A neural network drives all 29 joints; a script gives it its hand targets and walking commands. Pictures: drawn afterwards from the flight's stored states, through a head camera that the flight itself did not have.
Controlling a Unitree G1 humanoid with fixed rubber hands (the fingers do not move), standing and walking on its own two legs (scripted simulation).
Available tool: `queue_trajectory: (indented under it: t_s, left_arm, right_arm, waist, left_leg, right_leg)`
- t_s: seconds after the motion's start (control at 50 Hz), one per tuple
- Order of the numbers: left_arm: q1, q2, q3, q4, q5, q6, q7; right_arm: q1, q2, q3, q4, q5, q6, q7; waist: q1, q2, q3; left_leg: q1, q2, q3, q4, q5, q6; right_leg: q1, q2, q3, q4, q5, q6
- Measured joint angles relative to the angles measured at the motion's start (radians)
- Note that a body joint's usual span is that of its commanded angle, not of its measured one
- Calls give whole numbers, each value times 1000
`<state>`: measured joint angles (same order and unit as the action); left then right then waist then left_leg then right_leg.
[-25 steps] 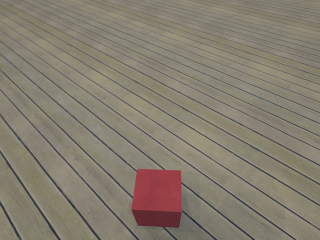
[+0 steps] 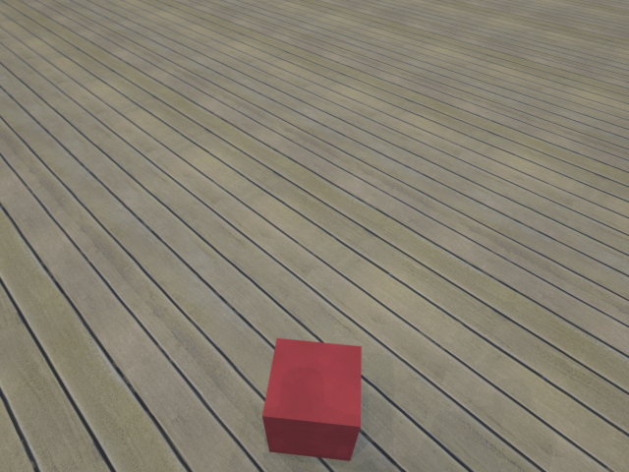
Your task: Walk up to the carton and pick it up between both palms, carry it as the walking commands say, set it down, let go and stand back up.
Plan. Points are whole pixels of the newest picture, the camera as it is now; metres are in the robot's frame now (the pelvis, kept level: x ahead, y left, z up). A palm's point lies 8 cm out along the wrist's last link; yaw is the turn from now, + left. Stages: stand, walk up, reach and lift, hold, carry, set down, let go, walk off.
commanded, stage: walk up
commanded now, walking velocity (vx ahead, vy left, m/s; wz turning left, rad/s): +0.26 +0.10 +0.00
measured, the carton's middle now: (314, 400) +0.49 +0.01 -0.64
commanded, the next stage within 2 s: stand in 0.60 s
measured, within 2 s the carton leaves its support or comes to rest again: neither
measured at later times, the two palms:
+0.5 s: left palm out of the picture +0.16 +0.20 -0.14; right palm out of the picture -0.01 -0.24 -0.15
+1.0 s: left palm out of the picture +0.05 +0.22 -0.15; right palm out of the picture +0.05 -0.23 -0.15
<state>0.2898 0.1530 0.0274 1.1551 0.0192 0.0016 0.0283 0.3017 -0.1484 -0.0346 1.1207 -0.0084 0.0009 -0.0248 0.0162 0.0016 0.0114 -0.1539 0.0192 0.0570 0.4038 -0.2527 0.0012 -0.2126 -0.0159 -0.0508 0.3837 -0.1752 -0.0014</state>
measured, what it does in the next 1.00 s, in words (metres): steps on the spot: right foot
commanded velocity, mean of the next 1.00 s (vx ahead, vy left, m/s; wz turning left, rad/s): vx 0.07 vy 0.00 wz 0.00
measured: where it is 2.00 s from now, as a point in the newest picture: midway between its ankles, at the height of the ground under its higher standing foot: outside the picture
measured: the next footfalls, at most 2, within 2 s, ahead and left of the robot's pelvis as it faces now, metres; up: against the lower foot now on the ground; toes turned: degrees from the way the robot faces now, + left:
right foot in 0.42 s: +0.15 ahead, -0.14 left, +0.00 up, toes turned +5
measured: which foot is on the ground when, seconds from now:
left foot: down 0.00-1.00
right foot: down 0.00-0.14, up 0.16-0.40, down 0.42-1.00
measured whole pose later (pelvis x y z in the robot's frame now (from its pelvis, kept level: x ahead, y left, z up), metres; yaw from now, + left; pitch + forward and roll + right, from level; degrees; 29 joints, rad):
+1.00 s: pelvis +0.08 -0.01 +0.00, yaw +0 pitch -1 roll -1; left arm 0.28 0.16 0.03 1.17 0.00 -0.01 0.03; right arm 0.31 -0.16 -0.01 1.16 -0.01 -0.01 -0.04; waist 0.02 0.02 0.02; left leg -0.03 0.06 0.07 0.36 -0.32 -0.03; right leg -0.21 -0.04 -0.09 0.38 -0.16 0.01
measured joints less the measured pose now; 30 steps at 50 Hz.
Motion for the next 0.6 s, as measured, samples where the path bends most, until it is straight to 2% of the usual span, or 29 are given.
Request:
queue_trajectory:
  t_s: [0.04,0.08,0.12,0.14,0.18,0.22,0.26,0.3,0.36,0.42,0.5,0.6]
  left_arm:
    - [21,0,11,-11,6,-1,-5]
    - [41,12,20,-25,4,-6,-4]
    - [51,28,26,-25,-1,-5,-6]
    - [49,38,26,-22,-4,-2,-9]
    - [36,52,30,-28,-4,8,-15]
    - [10,65,36,-55,-2,8,-25]
    - [-20,71,36,-93,2,1,-34]
    - [-51,72,32,-130,1,-5,-41]
    - [-108,66,25,-172,-12,-11,-31]
    - [-141,53,21,-182,-13,-26,-12]
    - [-159,-5,11,-141,-12,-28,-1]
    - [-138,-33,4,-96,-19,-18,8]
  right_arm:
    - [22,-7,-9,-10,-4,8,9]
    - [31,-13,-13,-10,-8,3,13]
    - [41,-19,-13,-16,-11,-11,14]
    - [50,-20,-13,-18,-14,-18,12]
    - [82,-21,-11,-14,-21,-25,7]
    - [121,-17,-9,-6,-22,-27,4]
    - [153,-14,-6,-5,-21,-33,2]
    - [174,-12,-1,-6,-23,-44,1]
    - [174,-5,6,6,-18,-49,-8]
    - [160,8,11,19,-5,-42,-13]
    - [101,-4,17,7,8,-22,-21]
    - [27,-10,13,-10,5,-4,-23]
  waist:
    - [0,12,-16]
    - [-2,11,-18]
    - [-14,5,-12]
    - [-24,-3,-8]
    - [-42,-10,-7]
    - [-54,-13,-6]
    - [-65,-10,-3]
    - [-73,-8,2]
    - [-81,-11,21]
    - [-76,-30,26]
    - [-74,33,34]
    - [-50,41,26]
  left_leg:
    - [-35,3,-5,71,-149,-5]
    - [-54,12,9,118,-187,-7]
    - [-35,19,20,90,-162,0]
    - [-29,15,24,76,-103,5]
    - [-10,13,32,49,-8,17]
    - [26,14,32,5,-3,16]
    - [61,20,26,-46,4,10]
    - [91,27,23,-91,16,1]
    - [106,31,24,-100,11,-14]
    - [79,20,32,-21,-47,-33]
    - [39,62,8,69,-96,-37]
    - [68,66,0,21,-87,-59]
  right_leg:
    - [-14,1,-5,24,-90,-8]
    - [-19,-1,-6,29,-105,-11]
    - [-33,-3,-4,68,-116,-6]
    - [-51,-8,2,119,-164,-1]
    - [-112,-11,7,285,-214,18]
    - [-161,-16,6,417,-189,30]
    - [-184,-23,-4,458,-156,36]
    - [-182,-31,-11,411,-124,38]
    - [-143,-33,-4,250,-87,30]
    - [-78,-46,-20,62,50,7]
    - [-78,-9,-46,85,-10,-15]
    - [-59,-5,-55,71,-12,-17]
